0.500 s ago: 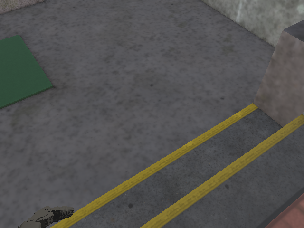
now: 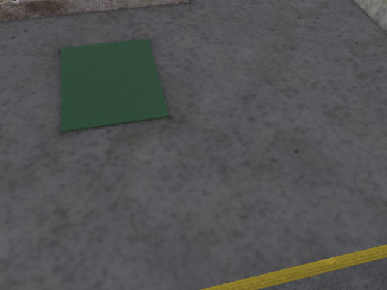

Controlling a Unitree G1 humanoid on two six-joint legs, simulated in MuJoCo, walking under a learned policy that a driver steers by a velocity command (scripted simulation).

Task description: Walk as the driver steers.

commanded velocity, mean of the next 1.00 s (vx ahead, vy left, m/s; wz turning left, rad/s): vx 0.50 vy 0.00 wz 0.06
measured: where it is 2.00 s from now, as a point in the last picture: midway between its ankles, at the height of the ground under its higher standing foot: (219, 231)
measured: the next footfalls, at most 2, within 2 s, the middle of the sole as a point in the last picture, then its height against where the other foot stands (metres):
right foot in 0.62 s outside the picture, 0.18 m lower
left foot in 1.24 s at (198, 238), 0.18 m lower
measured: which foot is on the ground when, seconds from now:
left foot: down 0.00-0.60, up 0.62-1.00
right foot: up 0.00-0.60, down 0.62-1.00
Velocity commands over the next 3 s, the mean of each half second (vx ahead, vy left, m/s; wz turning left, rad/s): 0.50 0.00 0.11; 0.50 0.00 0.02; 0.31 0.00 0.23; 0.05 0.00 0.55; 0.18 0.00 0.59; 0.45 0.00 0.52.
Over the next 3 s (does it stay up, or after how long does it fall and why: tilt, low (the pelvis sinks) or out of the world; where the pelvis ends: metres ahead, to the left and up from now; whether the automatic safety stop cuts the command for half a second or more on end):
stays up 1.05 0.19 -0.36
